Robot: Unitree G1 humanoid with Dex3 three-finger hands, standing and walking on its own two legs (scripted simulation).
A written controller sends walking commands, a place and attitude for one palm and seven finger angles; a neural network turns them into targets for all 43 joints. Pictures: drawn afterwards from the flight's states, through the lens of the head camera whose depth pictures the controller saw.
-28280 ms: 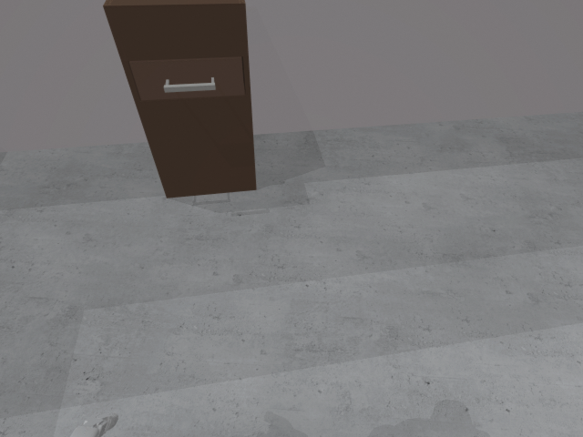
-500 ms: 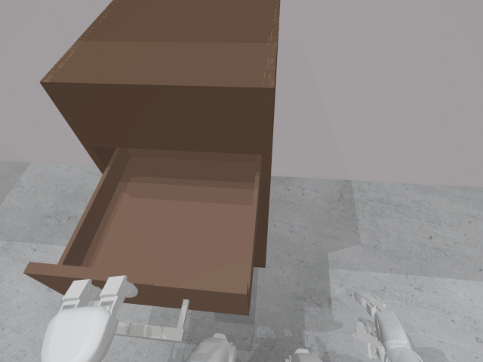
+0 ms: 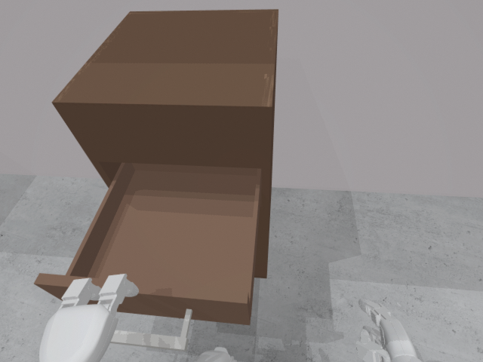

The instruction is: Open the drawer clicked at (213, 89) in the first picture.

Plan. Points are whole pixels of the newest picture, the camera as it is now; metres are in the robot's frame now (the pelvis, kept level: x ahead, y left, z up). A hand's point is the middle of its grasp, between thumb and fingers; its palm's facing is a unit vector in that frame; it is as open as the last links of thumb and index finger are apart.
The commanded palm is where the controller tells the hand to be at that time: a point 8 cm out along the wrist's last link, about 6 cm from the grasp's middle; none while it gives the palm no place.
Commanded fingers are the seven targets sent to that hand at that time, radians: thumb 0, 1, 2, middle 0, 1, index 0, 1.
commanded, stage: lift the hand off the handle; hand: left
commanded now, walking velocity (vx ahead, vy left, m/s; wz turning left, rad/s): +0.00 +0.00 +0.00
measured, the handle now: (142, 325) +0.20 +0.22 -0.11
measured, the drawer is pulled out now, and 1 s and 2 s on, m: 0.30 0.30 0.30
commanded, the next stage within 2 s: draw the hand back to the body in 0.52 s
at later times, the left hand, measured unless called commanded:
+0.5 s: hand (99, 326) +0.16 +0.22 +0.04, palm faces +0.01 -0.12 -0.99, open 13.8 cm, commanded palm +0.14 +0.22 +0.09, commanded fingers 0.00 -0.50 0.30 -0.30 -1.20 -0.30 -1.20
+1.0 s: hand (57, 316) +0.16 +0.26 +0.08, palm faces +0.03 -0.09 -1.00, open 13.8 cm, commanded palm +0.14 +0.25 +0.14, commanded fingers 0.00 -0.50 0.30 -0.30 -1.20 -0.30 -1.20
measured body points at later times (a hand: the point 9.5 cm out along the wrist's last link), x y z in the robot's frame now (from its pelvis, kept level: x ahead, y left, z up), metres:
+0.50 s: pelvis +0.01 +0.00 +0.01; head +0.03 -0.03 +0.46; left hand +0.16 +0.23 +0.09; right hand +0.21 -0.21 -0.08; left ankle +0.02 +0.10 -0.67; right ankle +0.00 -0.11 -0.67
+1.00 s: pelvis +0.01 +0.00 +0.03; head +0.02 -0.03 +0.47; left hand +0.16 +0.26 +0.14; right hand +0.21 -0.21 -0.07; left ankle +0.02 +0.10 -0.67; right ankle +0.00 -0.11 -0.67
